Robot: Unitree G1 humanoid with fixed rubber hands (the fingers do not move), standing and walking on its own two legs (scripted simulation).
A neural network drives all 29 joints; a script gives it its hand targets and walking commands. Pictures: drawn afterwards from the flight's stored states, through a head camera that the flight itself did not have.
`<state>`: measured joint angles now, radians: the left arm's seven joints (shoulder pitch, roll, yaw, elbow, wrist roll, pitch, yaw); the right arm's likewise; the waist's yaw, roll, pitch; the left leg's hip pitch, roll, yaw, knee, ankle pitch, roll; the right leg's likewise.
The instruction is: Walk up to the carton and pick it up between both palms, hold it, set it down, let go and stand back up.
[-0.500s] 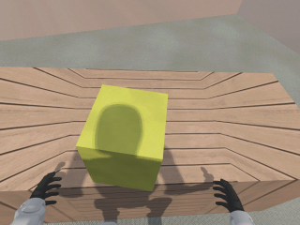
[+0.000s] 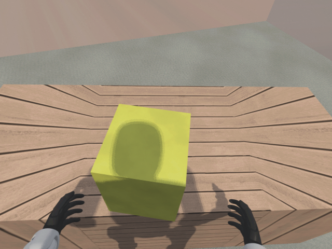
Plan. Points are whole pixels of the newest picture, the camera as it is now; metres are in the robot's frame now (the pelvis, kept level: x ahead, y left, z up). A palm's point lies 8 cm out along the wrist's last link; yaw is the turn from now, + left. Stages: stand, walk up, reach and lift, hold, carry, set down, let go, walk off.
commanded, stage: reach and lift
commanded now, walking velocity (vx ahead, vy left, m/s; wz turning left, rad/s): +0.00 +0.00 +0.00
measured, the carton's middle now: (147, 164) +0.33 +0.06 -0.04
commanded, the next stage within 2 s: none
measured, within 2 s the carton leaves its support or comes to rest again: neither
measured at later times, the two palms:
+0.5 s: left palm (59, 221) +0.17 +0.25 -0.04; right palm (236, 237) +0.15 -0.15 -0.03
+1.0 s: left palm (55, 210) +0.18 +0.25 +0.00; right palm (230, 221) +0.18 -0.14 -0.01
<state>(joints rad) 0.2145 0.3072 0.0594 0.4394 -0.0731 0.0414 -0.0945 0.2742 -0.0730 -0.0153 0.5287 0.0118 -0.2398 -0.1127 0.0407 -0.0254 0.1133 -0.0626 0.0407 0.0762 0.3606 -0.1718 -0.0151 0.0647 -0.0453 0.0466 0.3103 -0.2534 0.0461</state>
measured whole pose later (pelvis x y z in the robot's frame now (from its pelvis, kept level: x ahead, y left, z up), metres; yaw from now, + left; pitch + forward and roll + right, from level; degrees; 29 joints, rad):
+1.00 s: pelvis +0.02 +0.00 +0.00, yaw -1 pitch -7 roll -1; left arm 0.33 0.36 0.03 0.17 -0.16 -0.20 -0.20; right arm 0.38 0.03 0.15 0.34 0.10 -0.51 -0.28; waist 0.08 -0.01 0.14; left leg -0.08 0.06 0.07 0.44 -0.24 -0.02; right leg 0.08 -0.03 0.06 0.31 -0.27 0.05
